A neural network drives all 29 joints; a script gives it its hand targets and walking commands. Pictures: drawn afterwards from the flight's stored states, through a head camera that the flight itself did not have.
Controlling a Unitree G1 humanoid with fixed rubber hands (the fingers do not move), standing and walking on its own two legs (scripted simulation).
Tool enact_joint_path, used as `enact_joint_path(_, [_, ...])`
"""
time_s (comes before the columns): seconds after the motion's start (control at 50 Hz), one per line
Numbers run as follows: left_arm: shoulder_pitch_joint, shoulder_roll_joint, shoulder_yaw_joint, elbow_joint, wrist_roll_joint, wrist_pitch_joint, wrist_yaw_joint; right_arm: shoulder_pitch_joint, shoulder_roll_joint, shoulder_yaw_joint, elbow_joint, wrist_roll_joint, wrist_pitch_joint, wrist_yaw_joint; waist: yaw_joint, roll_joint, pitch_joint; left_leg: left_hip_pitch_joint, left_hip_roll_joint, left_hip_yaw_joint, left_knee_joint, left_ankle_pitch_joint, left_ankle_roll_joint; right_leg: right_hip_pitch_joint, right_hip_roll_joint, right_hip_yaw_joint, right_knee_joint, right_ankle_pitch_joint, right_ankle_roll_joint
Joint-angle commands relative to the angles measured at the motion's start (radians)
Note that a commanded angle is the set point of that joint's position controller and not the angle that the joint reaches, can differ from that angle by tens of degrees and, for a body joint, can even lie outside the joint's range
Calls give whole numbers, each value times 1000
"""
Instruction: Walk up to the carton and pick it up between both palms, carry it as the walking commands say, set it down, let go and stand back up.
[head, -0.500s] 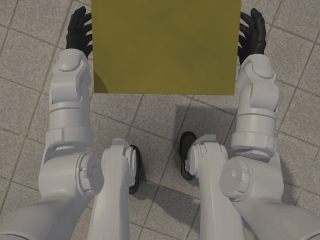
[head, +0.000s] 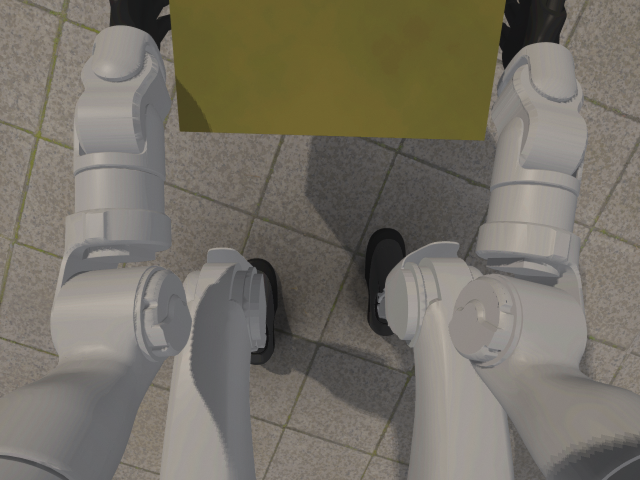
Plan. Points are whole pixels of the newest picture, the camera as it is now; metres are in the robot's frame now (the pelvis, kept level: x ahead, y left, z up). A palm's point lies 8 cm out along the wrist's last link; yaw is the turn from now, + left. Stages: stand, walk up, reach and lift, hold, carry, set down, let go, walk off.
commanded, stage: set down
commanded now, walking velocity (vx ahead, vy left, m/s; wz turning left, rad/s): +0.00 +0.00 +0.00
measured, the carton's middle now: (333, 39) +0.53 -0.01 -0.22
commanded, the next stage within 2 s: none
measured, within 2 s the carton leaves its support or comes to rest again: rests again in 1.58 s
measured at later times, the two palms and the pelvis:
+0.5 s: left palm (173, 34) +0.54 +0.16 -0.23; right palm (505, 19) +0.55 -0.20 -0.21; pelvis +0.01 +0.00 -0.05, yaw +0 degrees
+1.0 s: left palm (183, 39) +0.54 +0.16 -0.25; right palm (502, 19) +0.55 -0.20 -0.22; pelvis +0.00 +0.00 -0.07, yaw +0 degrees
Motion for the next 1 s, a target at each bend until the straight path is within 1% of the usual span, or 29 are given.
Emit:
enact_joint_path(0.0, [-762, -758, -557, -26, -237, -93, -248, -657, 655, 613, 103, 228, -34, 216, -82, 35, -1229, 418, -98, 73, -143, 321, -13, 764, 124, -41, 29, 323, 6])
enact_joint_path(0.08, [-837, -751, -556, -26, -268, -115, -236, -668, 636, 583, 158, 220, -41, 220, -116, -1, -1120, 337, -92, 64, -118, 284, -13, 750, 121, -42, 65, 315, -3])
enact_joint_path(0.1, [-815, -723, -537, -1, -249, -116, -232, -688, 614, 595, 155, 243, -46, 219, -67, 45, -1104, 356, -95, 81, -95, 307, -12, 726, 112, -27, 74, 313, -2])
enact_joint_path(0.14, [-810, -717, -542, 22, -267, -119, -226, -647, 622, 574, 211, 226, -47, 219, -101, 16, -1124, 389, -88, 59, -92, 319, -15, 733, 110, -45, 94, 320, 0])
enact_joint_path(0.18, [-873, -703, -572, -55, -294, -139, -212, -720, 638, 623, 144, 294, -66, 215, -68, 24, -1242, 422, -89, 66, -64, 368, -9, 793, 108, -34, 130, 387, 0])
enact_joint_path(0.2, [-904, -682, -588, -26, -311, -144, -210, -686, 617, 594, 200, 286, -68, 210, -117, 21, -1237, 414, -84, 72, -48, 330, -14, 810, 111, -34, 129, 382, -4])
enact_joint_path(0.24, [-840, -670, -543, 54, -280, -137, -211, -667, 608, 559, 286, 272, -62, 214, -65, 39, -1019, 323, -85, 70, -49, 282, -5, 716, 106, -14, 139, 316, -7])
enact_joint_path(0.26, [-829, -673, -539, 51, -284, -144, -210, -629, 578, 541, 298, 249, -65, 218, -103, 18, -990, 337, -84, 52, -48, 312, -6, 673, 103, -31, 145, 320, -3])
enact_joint_path(0.3, [-807, -693, -529, 85, -275, -143, -215, -658, 574, 525, 296, 248, -73, 217, -110, 34, -979, 327, -86, 65, -28, 287, -8, 687, 102, -32, 156, 304, -9])
enact_joint_path(0.34, [-861, -653, -529, 68, -288, -153, -208, -675, 574, 544, 310, 272, -78, 224, -76, 35, -968, 336, -76, 53, -11, 322, -6, 659, 97, -19, 176, 332, -14])
enact_joint_path(0.36, [-843, -650, -510, 77, -290, -156, -213, -635, 577, 528, 341, 251, -77, 225, -107, -20, -871, 226, -89, 49, -26, 273, 2, 654, 98, -28, 176, 300, -8])
enact_joint_path(0.38, [-814, -660, -521, 122, -293, -158, -214, -631, 552, 510, 367, 258, -84, 218, -123, 19, -906, 273, -81, 52, 7, 270, -4, 663, 96, -19, 189, 299, -14])
enact_joint_path(0.4, [-887, -647, -540, 60, -302, -167, -206, -653, 584, 527, 333, 290, -91, 220, -87, 28, -942, 288, -79, 54, 8, 321, -4, 669, 101, -11, 200, 355, -18])
enact_joint_path(0.46, [-918, -612, -561, 1, -327, -193, -182, -683, 584, 550, 329, 315, -106, 205, -78, 23, -1007, 298, -76, 66, 38, 369, -10, 739, 98, -9, 222, 403, -18])
enact_joint_path(0.48, [-958, -619, -590, -32, -349, -200, -181, -653, 582, 534, 343, 306, -106, 207, -136, 10, -1035, 302, -74, 57, 37, 377, -14, 739, 101, -19, 227, 427, -22])
enact_joint_path(0.5, [-917, -612, -596, 20, -358, -196, -173, -693, 577, 558, 309, 326, -118, 199, -98, 31, -1145, 414, -76, 61, 48, 418, -10, 787, 99, -16, 232, 455, -13])
enact_joint_path(0.52, [-940, -593, -612, -23, -372, -203, -169, -637, 556, 537, 373, 319, -110, 196, -124, 41, -1118, 400, -74, 60, 54, 396, -21, 758, 97, -21, 243, 423, -20])
enact_joint_path(0.58, [-929, -614, -593, -7, -379, -206, -159, -667, 592, 553, 379, 336, -112, 191, -106, 6, -1089, 347, -85, 68, 61, 379, -16, 807, 100, -10, 242, 448, -21])
enact_joint_path(0.6, [-946, -623, -618, -23, -386, -204, -162, -665, 597, 545, 354, 333, -109, 191, -135, 0, -1134, 352, -75, 67, 64, 374, -10, 819, 99, -12, 262, 457, -17])
enact_joint_path(0.64, [-959, -586, -611, 7, -379, -196, -162, -666, 572, 534, 393, 344, -105, 192, -110, 47, -1098, 344, -66, 80, 67, 355, -20, 823, 98, -2, 252, 450, -24])
enact_joint_path(0.72, [-982, -599, -594, 0, -381, -199, -162, -703, 577, 531, 385, 333, -106, 203, -109, 15, -1033, 342, -75, 67, 60, 334, -9, 729, 97, -20, 256, 381, -17])
enact_joint_path(0.74, [-984, -577, -586, 9, -372, -200, -157, -707, 601, 535, 392, 346, -102, 206, -82, 16, -1059, 388, -71, 71, 59, 337, -5, 732, 99, -16, 258, 380, -15])
enact_joint_path(0.82, [-1020, -604, -637, -20, -415, -207, -155, -707, 566, 533, 394, 347, -116, 197, -139, 33, -1099, 398, -74, 72, 78, 363, -19, 772, 96, -24, 267, 419, -25])
enact_joint_path(0.84, [-992, -587, -612, 2, -394, -210, -152, -696, 567, 529, 409, 353, -117, 195, -119, 1, -1050, 354, -73, 75, 68, 339, -11, 762, 92, -27, 270, 413, -17])
enact_joint_path(0.86, [-1010, -608, -615, -6, -406, -210, -160, -672, 570, 512, 434, 337, -114, 196, -137, 17, -992, 314, -73, 80, 71, 331, -20, 744, 93, -17, 259, 398, -22])
enact_joint_path(0.92, [-975, -601, -592, 46, -384, -210, -160, -675, 572, 499, 462, 325, -117, 203, -111, 46, -918, 319, -72, 70, 72, 321, -10, 655, 95, -13, 260, 355, -24])
enact_joint_path(0.94, [-987, -597, -591, 34, -395, -209, -167, -695, 556, 509, 412, 328, -120, 201, -138, 12, -969, 317, -70, 68, 70, 320, -11, 730, 85, -20, 265, 379, -21])
enact_joint_path(0.96, [-954, -610, -595, 43, -377, -212, -164, -719, 553, 509, 407, 344, -132, 197, -100, 47, -935, 314, -72, 74, 75, 338, -9, 656, 91, -23, 270, 371, -19])
enact_joint_path(0.98, [-961, -611, -582, 49, -376, -215, -167, -695, 567, 517, 422, 328, -127, 200, -112, 30, -930, 292, -69, 76, 84, 354, -12, 707, 90, -12, 270, 411, -20])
